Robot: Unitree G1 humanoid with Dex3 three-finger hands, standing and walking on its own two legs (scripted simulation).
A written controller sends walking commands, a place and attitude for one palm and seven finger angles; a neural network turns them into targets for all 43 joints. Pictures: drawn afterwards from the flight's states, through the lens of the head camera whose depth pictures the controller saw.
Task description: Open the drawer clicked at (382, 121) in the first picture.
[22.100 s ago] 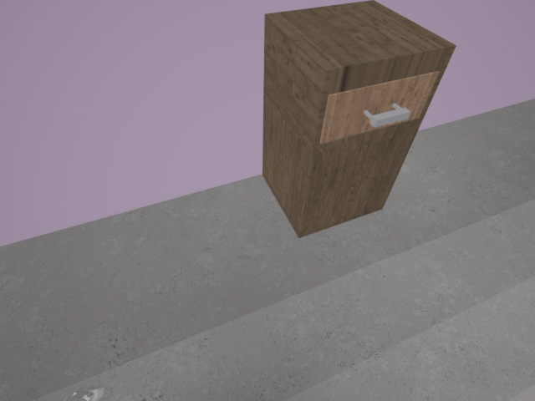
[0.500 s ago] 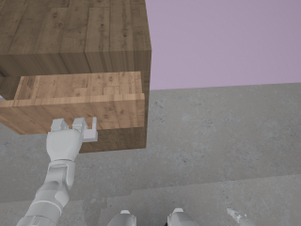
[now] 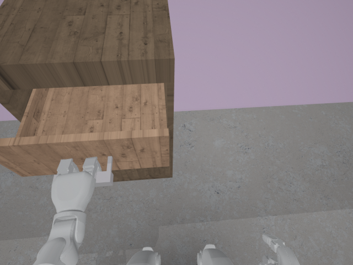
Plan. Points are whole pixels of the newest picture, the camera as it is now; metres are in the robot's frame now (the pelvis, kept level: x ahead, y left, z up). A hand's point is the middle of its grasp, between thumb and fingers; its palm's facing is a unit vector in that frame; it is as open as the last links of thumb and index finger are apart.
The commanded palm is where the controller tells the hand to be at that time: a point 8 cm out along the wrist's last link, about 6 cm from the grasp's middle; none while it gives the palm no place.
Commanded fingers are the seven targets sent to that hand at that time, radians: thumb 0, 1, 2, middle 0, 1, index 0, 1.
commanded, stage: pull the drawer open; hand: left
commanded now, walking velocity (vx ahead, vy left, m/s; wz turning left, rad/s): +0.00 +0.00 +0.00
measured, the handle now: (85, 171) +0.34 +0.24 -0.05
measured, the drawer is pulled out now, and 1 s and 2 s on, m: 0.16 0.27 0.30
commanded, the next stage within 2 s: open the thumb to release the handle in 1.54 s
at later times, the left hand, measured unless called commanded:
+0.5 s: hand (80, 220) +0.22 +0.23 -0.07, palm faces -0.06 -0.06 -1.00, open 6.0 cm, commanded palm +0.19 +0.23 -0.02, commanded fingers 0.00 0.90 0.90 -0.40 -1.35 -0.40 -1.35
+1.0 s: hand (77, 245) +0.17 +0.23 -0.07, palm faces -0.09 -0.09 -0.99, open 6.1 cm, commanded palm +0.13 +0.23 -0.02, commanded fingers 0.00 0.90 0.90 -0.40 -1.35 -0.40 -1.35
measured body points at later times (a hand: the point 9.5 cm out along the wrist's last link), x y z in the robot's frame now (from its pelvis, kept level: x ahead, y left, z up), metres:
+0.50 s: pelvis -0.01 -0.01 -0.01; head +0.08 -0.01 +0.44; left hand +0.22 +0.23 -0.02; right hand +0.16 -0.25 -0.12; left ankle -0.03 +0.08 -0.66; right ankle +0.01 -0.12 -0.66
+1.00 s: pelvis +0.00 -0.02 -0.02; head +0.08 -0.02 +0.42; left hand +0.17 +0.23 -0.01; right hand +0.20 -0.24 -0.12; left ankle -0.03 +0.08 -0.66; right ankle +0.01 -0.12 -0.66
